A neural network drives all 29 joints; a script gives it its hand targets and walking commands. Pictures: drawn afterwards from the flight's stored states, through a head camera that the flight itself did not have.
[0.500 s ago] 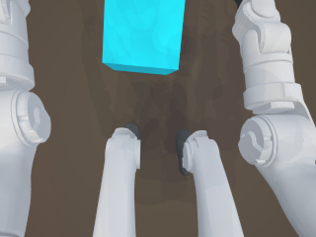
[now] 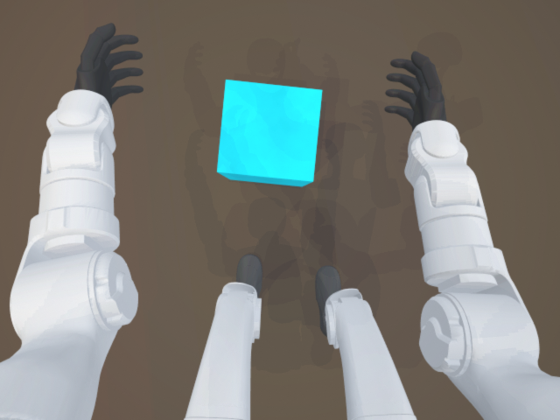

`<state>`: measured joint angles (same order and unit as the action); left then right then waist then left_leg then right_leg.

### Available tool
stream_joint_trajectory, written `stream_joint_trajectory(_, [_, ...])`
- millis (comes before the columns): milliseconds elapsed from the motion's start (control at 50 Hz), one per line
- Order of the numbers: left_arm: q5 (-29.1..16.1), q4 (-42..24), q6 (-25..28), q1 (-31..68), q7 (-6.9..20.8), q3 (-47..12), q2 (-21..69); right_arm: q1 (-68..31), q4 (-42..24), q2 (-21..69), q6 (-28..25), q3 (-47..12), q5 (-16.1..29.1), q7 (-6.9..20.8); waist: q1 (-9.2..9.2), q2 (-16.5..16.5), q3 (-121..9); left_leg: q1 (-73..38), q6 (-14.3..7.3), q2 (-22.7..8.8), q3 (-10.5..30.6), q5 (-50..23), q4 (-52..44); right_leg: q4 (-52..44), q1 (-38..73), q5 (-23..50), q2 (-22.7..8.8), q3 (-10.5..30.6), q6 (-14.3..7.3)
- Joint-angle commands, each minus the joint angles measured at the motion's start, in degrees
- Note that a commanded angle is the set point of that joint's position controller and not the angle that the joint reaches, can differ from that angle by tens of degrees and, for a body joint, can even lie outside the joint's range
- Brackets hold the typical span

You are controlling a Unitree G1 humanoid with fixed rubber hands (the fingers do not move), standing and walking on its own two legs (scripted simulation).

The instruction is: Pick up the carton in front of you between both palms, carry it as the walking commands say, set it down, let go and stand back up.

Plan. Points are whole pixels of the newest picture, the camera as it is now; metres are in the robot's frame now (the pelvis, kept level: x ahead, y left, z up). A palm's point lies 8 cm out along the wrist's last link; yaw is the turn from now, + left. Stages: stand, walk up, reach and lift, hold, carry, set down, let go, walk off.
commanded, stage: let go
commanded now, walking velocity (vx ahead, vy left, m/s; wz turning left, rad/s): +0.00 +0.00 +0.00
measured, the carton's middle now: (269, 141) +0.52 +0.05 -0.55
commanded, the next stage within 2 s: stand in 1.18 s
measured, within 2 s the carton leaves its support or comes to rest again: neither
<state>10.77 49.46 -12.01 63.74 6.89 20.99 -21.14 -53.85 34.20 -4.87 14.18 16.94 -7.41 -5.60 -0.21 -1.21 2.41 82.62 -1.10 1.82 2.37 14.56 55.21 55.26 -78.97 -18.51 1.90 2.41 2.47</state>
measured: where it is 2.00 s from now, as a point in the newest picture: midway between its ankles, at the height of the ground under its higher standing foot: (288, 307)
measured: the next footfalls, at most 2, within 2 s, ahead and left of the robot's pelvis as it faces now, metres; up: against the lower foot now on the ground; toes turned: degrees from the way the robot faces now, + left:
none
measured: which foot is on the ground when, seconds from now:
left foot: down 0.00-1.00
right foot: down 0.00-1.00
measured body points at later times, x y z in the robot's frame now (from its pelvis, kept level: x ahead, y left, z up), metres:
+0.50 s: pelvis +0.05 -0.02 +0.08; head +0.19 -0.01 +0.50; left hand +0.32 +0.23 -0.02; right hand +0.31 -0.23 -0.02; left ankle +0.07 +0.10 -0.64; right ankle +0.04 -0.14 -0.64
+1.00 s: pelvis +0.08 -0.02 +0.10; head +0.09 -0.02 +0.55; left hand +0.24 +0.21 +0.02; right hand +0.26 -0.25 +0.02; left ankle +0.07 +0.10 -0.64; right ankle +0.04 -0.14 -0.64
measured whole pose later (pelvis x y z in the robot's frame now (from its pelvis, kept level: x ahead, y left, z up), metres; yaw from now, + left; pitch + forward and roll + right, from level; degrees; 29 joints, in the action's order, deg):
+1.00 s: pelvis +0.08 -0.02 +0.10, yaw +1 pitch -4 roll +1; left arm 0.8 24.3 -7.3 -12.8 4.3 2.7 -12.2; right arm 11.9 24.5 -11.7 7.3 2.4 -1.2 4.2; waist 0.0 -0.6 5.8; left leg 6.3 0.3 1.2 2.3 14.0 24.6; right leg 25.4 -3.5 -17.5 1.1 3.2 -0.5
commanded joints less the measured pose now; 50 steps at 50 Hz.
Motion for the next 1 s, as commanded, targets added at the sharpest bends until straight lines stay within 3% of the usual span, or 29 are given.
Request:
stream_joint_trajectory(0, [-1.90, -11.60, 2.38, 1.45, -1.03, -0.69, -5.38, 0.54, -8.51, -5.92, -2.73, -2.01, -0.16, 1.12, -0.66, 5.84, -62.74, -62.29, 1.68, 0.41, 0.15, -38.89, -1.60, -6.30, 14.01, 17.03, 3.64, -5.68, 0.87])
stream_joint_trajectory(160, [-5.36, -15.93, 6.85, -19.39, -0.94, -4.02, -1.48, 19.19, -7.85, -5.32, -7.54, -5.37, 2.46, 3.99, -0.27, 4.19, -53.01, -60.12, 1.47, -0.01, 0.37, -32.20, -8.99, -12.57, 25.01, 18.66, 2.07, -3.34, 0.45])
stream_joint_trajectory(400, [-8.38, -20.24, 11.82, -47.83, -1.99, -9.03, 1.00, 43.11, -9.74, -7.70, -12.81, -10.20, 6.01, 6.76, 0.23, 2.03, -30.90, -61.81, 1.11, 0.14, -1.59, -12.64, -19.99, -21.69, 46.78, 12.27, 0.05, -1.59, 0.11])
stream_joint_trajectory(620, [-10.64, -26.22, 13.07, -69.77, -3.53, -14.82, 3.18, 61.60, -13.20, -10.64, -14.56, -13.21, 7.86, 8.26, 0.79, 1.27, -15.19, -76.12, 1.96, 0.47, -1.79, -16.38, -29.16, -31.34, 62.88, 18.10, 0.14, -1.15, -0.71])
stream_joint_trajectory(840, [-10.18, -30.10, 7.33, -74.26, -2.91, -16.66, 3.57, 63.65, -14.74, -12.01, -9.49, -13.05, 6.80, 9.90, 0.19, 0.75, -0.15, -81.38, 1.86, 0.66, -2.33, -9.86, -33.19, -35.73, 66.55, 10.64, 0.15, -1.71, -1.43])
stream_joint_trajectory(980, [-9.88, -30.63, 4.93, -74.54, -2.60, -16.61, 3.52, 64.44, -15.10, -12.18, -7.10, -12.74, 5.97, 9.57, 0.48, -0.34, 0.66, -83.11, 1.74, 1.04, -2.46, -12.14, -32.34, -35.03, 68.76, 14.27, 0.09, -1.54, -1.40])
